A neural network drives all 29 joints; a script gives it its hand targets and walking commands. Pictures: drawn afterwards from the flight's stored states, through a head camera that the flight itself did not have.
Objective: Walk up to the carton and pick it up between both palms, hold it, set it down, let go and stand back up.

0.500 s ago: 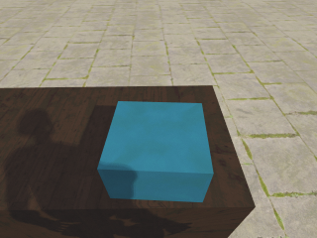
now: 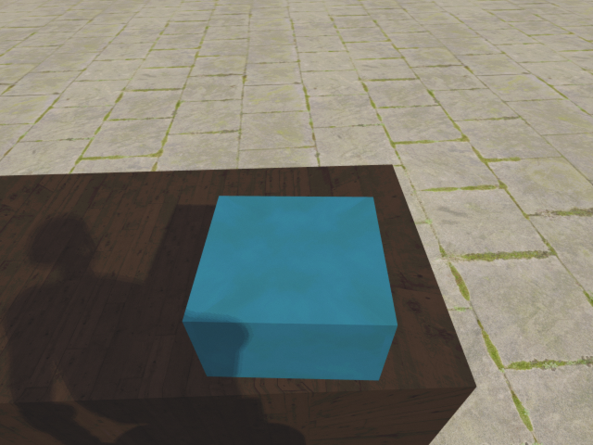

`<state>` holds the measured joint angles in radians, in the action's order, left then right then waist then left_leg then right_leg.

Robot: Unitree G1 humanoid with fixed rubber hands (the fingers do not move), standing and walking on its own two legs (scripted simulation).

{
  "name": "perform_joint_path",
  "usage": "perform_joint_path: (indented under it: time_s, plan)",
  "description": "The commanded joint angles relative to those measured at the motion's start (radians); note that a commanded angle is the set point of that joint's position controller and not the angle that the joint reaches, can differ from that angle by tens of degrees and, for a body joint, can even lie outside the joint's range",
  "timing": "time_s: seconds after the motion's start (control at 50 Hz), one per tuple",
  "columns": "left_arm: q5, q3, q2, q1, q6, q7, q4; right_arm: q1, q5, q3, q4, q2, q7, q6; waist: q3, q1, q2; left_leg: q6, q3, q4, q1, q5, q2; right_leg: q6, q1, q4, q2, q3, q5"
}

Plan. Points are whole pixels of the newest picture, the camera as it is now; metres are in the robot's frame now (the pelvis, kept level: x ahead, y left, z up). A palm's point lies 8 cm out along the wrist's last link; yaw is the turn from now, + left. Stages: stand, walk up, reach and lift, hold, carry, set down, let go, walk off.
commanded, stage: stand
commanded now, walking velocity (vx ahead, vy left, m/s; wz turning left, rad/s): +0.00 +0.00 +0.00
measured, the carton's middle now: (293, 282) +0.44 +0.03 -0.06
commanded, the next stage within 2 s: none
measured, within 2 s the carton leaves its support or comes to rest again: neither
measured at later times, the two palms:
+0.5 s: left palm out of the picture -0.06 +0.19 -0.15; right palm out of the picture -0.05 -0.19 -0.15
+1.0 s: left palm out of the picture -0.06 +0.19 -0.15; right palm out of the picture -0.05 -0.18 -0.15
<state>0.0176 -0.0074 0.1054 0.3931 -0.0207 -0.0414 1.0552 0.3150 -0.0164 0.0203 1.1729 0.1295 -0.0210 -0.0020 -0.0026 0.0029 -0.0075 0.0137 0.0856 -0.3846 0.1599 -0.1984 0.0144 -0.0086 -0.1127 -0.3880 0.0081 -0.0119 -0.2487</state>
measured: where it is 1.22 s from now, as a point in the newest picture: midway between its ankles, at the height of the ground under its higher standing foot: outside the picture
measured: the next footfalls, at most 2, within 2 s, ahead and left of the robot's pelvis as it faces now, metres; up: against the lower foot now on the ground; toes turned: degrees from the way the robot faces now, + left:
none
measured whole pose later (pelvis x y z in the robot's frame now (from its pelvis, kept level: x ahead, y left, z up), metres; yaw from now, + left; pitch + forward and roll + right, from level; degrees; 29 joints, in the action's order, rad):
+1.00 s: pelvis +0.00 +0.01 +0.00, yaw +0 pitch -1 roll +0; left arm 0.01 0.02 0.07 0.38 -0.02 -0.05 1.18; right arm 0.35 -0.01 -0.01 1.21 0.09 -0.04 0.01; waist -0.02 0.01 0.00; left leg 0.02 0.09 -0.41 0.17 -0.21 0.01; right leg 0.00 -0.13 -0.42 0.00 -0.02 -0.26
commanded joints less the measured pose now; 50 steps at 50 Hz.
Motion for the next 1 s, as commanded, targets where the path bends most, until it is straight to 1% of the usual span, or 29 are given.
perform_joint_path:
  time_s: [0.0,0.1,0.22,0.24,0.26,0.28,0.3,0.34,0.4,0.5,0.54,0.58,0.6,0.64,0.66,0.68,0.7,0.72,0.76,0.8,0.82,0.86,0.9,0.92,0.94,0.96,0.98]
  plan:
    - [-0.001,-0.015,0.097,0.078,-0.010,-0.005,-0.003,0.075,-0.001,0.008,0.007,0.100,-0.007,0.007,-0.110,0.003,0.014,0.016,-0.095,0.074,-0.009,0.046,0.087,-0.028,-0.133,0.093,-0.085,-0.078,0.100]
    - [-0.001,-0.003,0.060,0.096,-0.010,-0.008,0.042,0.088,0.004,-0.003,0.032,0.072,-0.009,0.009,-0.113,0.000,0.021,0.015,-0.103,0.079,-0.007,0.044,0.092,-0.026,-0.136,0.085,-0.083,-0.070,0.099]
    - [-0.002,0.000,0.054,0.090,-0.009,-0.009,0.067,0.091,0.005,-0.010,0.045,0.065,-0.013,0.011,-0.100,0.000,0.007,0.022,-0.100,0.074,0.000,0.050,0.090,-0.028,-0.118,0.079,-0.086,-0.076,0.110]
    - [-0.003,0.000,0.053,0.098,-0.010,-0.009,0.076,0.087,0.003,-0.008,0.049,0.073,-0.014,0.011,-0.097,-0.001,0.024,0.022,-0.097,0.071,-0.012,0.059,0.093,-0.026,-0.122,0.078,-0.088,-0.077,0.115]
    - [-0.002,0.002,0.050,0.102,-0.010,-0.010,0.079,0.089,0.003,-0.008,0.049,0.071,-0.015,0.011,-0.106,-0.003,0.015,0.023,-0.098,0.070,0.001,0.050,0.094,-0.027,-0.119,0.082,-0.089,-0.079,0.111]
    - [-0.002,0.002,0.052,0.102,-0.006,-0.010,0.090,0.091,0.002,-0.014,0.050,0.048,-0.013,0.010,-0.107,0.000,0.027,0.018,-0.097,0.069,-0.001,0.050,0.093,-0.026,-0.120,0.082,-0.087,-0.077,0.109]
    - [-0.003,0.001,0.061,0.090,-0.008,-0.011,0.083,0.095,0.003,-0.013,0.050,0.062,-0.013,0.010,-0.110,0.004,0.014,0.019,-0.095,0.069,0.005,0.051,0.091,-0.029,-0.123,0.080,-0.089,-0.083,0.107]
    - [-0.005,0.004,0.048,0.100,-0.005,-0.012,0.093,0.100,0.003,-0.018,0.054,0.048,-0.014,0.010,-0.116,0.001,0.017,0.020,-0.100,0.068,0.005,0.043,0.092,-0.028,-0.126,0.080,-0.088,-0.079,0.105]
    - [-0.003,0.007,0.043,0.098,-0.004,-0.011,0.100,0.110,0.006,-0.014,0.054,0.056,-0.014,0.008,-0.111,0.005,0.009,0.018,-0.097,0.069,0.002,0.048,0.089,-0.026,-0.127,0.077,-0.089,-0.076,0.110]
    - [-0.002,0.010,0.045,0.105,-0.005,-0.009,0.111,0.114,0.002,-0.022,0.058,0.048,-0.017,0.009,-0.110,-0.001,0.029,0.021,-0.097,0.063,-0.012,0.068,0.093,-0.030,-0.131,0.074,-0.090,-0.076,0.119]
    - [-0.002,0.013,0.034,0.101,-0.004,-0.012,0.112,0.109,0.003,-0.021,0.052,0.045,-0.015,0.012,-0.101,0.006,0.012,0.019,-0.095,0.060,-0.005,0.066,0.092,-0.027,-0.120,0.071,-0.088,-0.075,0.116]
    - [-0.006,0.008,0.048,0.090,-0.005,-0.011,0.110,0.117,0.001,-0.023,0.054,0.052,-0.016,0.013,-0.112,0.006,0.026,0.021,-0.097,0.063,0.004,0.068,0.095,-0.028,-0.121,0.071,-0.091,-0.076,0.115]
    - [-0.006,0.010,0.039,0.102,-0.003,-0.010,0.117,0.118,0.002,-0.023,0.056,0.046,-0.019,0.011,-0.120,-0.001,0.018,0.019,-0.096,0.063,0.010,0.064,0.093,-0.029,-0.118,0.071,-0.091,-0.076,0.120]
    - [-0.005,0.008,0.053,0.095,-0.002,-0.011,0.112,0.115,0.003,-0.025,0.053,0.041,-0.016,0.011,-0.122,0.002,0.011,0.020,-0.097,0.061,0.003,0.063,0.093,-0.030,-0.135,0.073,-0.089,-0.077,0.107]
    - [-0.005,0.011,0.043,0.096,-0.003,-0.012,0.121,0.120,0.005,-0.024,0.050,0.045,-0.016,0.014,-0.121,0.006,0.017,0.019,-0.097,0.062,0.005,0.066,0.092,-0.029,-0.131,0.067,-0.091,-0.075,0.117]
    - [-0.004,0.014,0.030,0.096,-0.001,-0.010,0.121,0.114,0.006,-0.026,0.046,0.038,-0.015,0.015,-0.120,0.001,0.020,0.020,-0.100,0.063,0.010,0.061,0.092,-0.030,-0.118,0.071,-0.091,-0.074,0.120]
    - [-0.004,0.015,0.030,0.105,-0.001,-0.011,0.124,0.115,0.005,-0.022,0.048,0.052,-0.016,0.014,-0.107,0.002,0.004,0.018,-0.098,0.063,0.006,0.058,0.089,-0.027,-0.114,0.066,-0.089,-0.072,0.113]
    - [-0.005,0.014,0.030,0.102,-0.002,-0.011,0.123,0.118,0.003,-0.025,0.046,0.037,-0.017,0.014,-0.113,0.000,0.027,0.018,-0.096,0.065,0.000,0.066,0.090,-0.024,-0.122,0.064,-0.088,-0.069,0.115]
    - [-0.004,0.015,0.037,0.094,-0.001,-0.011,0.121,0.121,0.003,-0.024,0.045,0.042,-0.018,0.012,-0.123,0.004,0.009,0.020,-0.102,0.065,0.016,0.045,0.094,-0.027,-0.129,0.071,-0.090,-0.074,0.097]
    - [-0.006,0.012,0.045,0.098,0.001,-0.010,0.124,0.131,0.004,-0.030,0.046,0.027,-0.017,0.010,-0.139,0.000,0.016,0.016,-0.099,0.064,0.026,0.049,0.089,-0.028,-0.133,0.068,-0.089,-0.075,0.097]
    - [-0.002,0.013,0.041,0.097,0.001,-0.011,0.123,0.132,0.005,-0.024,0.047,0.048,-0.018,0.010,-0.133,0.006,0.009,0.019,-0.098,0.064,0.024,0.032,0.090,-0.027,-0.136,0.069,-0.089,-0.076,0.090]
    - [-0.006,0.014,0.037,0.105,0.000,-0.009,0.129,0.143,0.005,-0.029,0.047,0.031,-0.018,0.015,-0.121,0.003,0.023,0.020,-0.102,0.063,0.008,0.046,0.093,-0.025,-0.132,0.065,-0.090,-0.072,0.100]
    - [-0.006,0.015,0.035,0.096,-0.001,-0.010,0.126,0.129,0.005,-0.024,0.043,0.041,-0.018,0.016,-0.113,0.000,0.002,0.020,-0.099,0.064,0.012,0.045,0.089,-0.026,-0.120,0.064,-0.092,-0.072,0.106]
    - [-0.006,0.014,0.037,0.089,-0.002,-0.009,0.124,0.128,0.006,-0.022,0.041,0.048,-0.019,0.017,-0.103,0.006,0.009,0.023,-0.098,0.064,-0.009,0.057,0.090,-0.026,-0.133,0.059,-0.091,-0.073,0.107]
    - [-0.004,0.010,0.050,0.085,-0.002,-0.010,0.122,0.130,0.003,-0.026,0.040,0.041,-0.018,0.017,-0.106,0.005,0.016,0.024,-0.103,0.063,-0.005,0.057,0.094,-0.027,-0.129,0.061,-0.090,-0.072,0.101]
    - [-0.006,0.014,0.034,0.096,-0.001,-0.010,0.128,0.137,0.004,-0.024,0.038,0.043,-0.020,0.016,-0.109,0.005,0.005,0.024,-0.100,0.066,-0.005,0.057,0.093,-0.024,-0.130,0.062,-0.090,-0.068,0.106]
    - [-0.004,0.016,0.029,0.089,-0.001,-0.009,0.126,0.132,0.004,-0.024,0.038,0.043,-0.019,0.014,-0.124,0.003,0.010,0.025,-0.104,0.068,0.012,0.047,0.094,-0.025,-0.131,0.061,-0.091,-0.071,0.103]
